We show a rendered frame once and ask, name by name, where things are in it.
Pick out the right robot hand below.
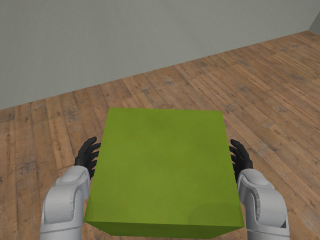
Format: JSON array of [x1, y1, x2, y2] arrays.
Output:
[[229, 139, 253, 183]]

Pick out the carton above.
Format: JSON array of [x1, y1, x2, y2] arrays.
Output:
[[83, 107, 245, 239]]

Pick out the right robot forearm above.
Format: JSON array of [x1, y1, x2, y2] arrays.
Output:
[[237, 168, 290, 240]]

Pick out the left robot hand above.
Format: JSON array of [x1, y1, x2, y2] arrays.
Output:
[[74, 136, 101, 180]]

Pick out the left robot forearm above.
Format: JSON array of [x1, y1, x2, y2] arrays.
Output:
[[39, 165, 91, 240]]

